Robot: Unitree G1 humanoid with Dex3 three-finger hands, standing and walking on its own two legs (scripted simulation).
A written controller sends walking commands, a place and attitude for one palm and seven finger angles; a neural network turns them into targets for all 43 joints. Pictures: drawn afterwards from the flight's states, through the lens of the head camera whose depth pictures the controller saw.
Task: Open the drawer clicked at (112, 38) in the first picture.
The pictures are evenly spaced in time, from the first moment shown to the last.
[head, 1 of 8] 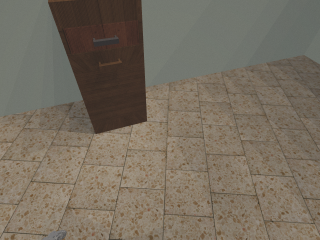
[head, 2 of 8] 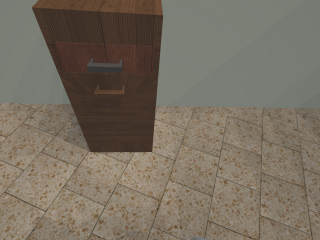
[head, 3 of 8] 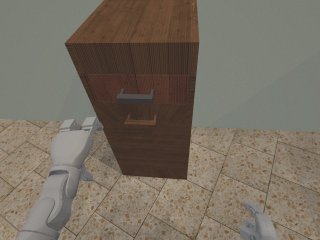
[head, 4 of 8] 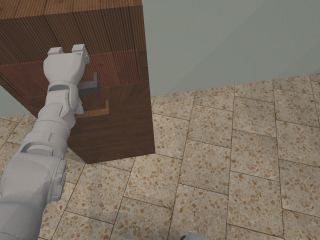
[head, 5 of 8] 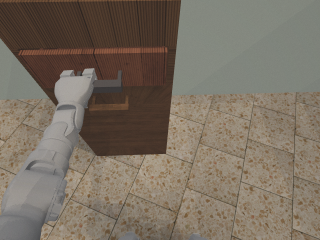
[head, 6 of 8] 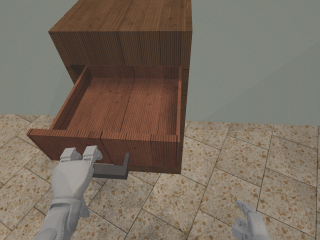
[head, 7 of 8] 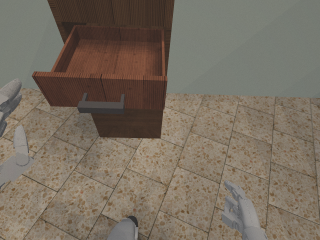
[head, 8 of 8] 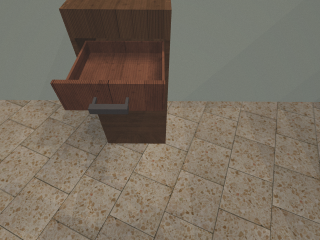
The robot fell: no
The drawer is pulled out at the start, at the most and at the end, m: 0.00 0.30 0.30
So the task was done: yes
